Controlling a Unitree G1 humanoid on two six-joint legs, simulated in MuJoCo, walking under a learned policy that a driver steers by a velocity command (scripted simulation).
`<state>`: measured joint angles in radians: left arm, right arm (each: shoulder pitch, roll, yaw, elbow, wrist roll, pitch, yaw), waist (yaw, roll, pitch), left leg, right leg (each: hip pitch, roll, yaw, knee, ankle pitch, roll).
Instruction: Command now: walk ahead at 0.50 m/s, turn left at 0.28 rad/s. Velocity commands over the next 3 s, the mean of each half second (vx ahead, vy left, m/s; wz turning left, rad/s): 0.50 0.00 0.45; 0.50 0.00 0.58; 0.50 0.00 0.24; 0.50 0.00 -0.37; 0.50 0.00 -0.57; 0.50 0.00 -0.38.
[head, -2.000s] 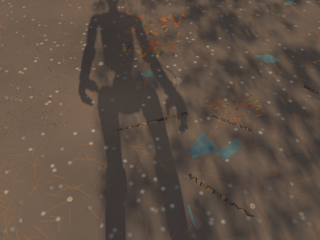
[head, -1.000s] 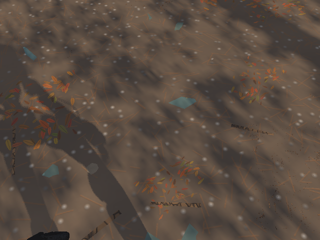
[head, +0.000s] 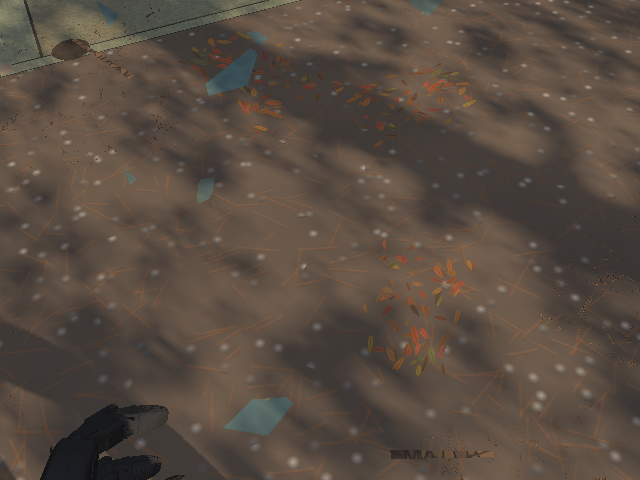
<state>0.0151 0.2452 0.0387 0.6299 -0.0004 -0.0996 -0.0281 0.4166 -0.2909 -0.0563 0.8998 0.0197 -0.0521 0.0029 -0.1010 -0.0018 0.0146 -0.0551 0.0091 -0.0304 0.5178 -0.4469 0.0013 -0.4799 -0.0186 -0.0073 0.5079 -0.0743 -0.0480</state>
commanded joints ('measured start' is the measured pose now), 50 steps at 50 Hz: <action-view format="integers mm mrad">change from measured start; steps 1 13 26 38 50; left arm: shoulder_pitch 453 195 349 42 340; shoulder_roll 261 149 67 103 318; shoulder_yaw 93 66 34 30 105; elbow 37 105 82 17 53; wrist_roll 16 16 25 16 32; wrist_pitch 8 -20 20 -2 -34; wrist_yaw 19 33 43 30 18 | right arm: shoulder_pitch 40 -207 -9 -135 30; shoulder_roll -41 -33 -342 -160 -8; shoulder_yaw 13 -17 -123 -61 -14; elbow -103 -176 -201 -257 -285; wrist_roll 5 1 15 -2 12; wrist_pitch -43 19 30 -8 5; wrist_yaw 1 15 21 -13 -20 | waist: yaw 219 99 53 76 165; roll -287 -55 290 56 -210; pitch -456 19 -246 -27 -342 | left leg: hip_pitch -656 -636 389 -200 -544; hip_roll -33 125 245 94 -114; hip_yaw -74 -53 -542 -222 -159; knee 699 394 -48 -284 563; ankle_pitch -146 437 181 487 17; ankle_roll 15 -13 377 255 38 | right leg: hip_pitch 912 340 -179 -111 820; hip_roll -433 -231 7 -48 -348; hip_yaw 697 -59 -173 58 590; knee -134 -382 779 257 -105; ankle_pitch -122 122 -447 37 -196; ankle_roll -255 -131 94 116 -195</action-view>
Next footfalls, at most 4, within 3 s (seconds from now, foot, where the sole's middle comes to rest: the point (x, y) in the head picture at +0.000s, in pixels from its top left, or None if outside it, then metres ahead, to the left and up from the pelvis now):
0.50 left None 0.39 0.18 -0.76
0.98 right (257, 363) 0.73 0.11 -0.76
1.46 left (92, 363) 0.76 0.47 -0.76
2.00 right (125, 231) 1.14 0.44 -0.76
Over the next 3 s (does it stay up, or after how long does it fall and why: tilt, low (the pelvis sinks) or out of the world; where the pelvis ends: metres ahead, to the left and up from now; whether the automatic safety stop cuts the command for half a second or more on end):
stays up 1.50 0.56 0.00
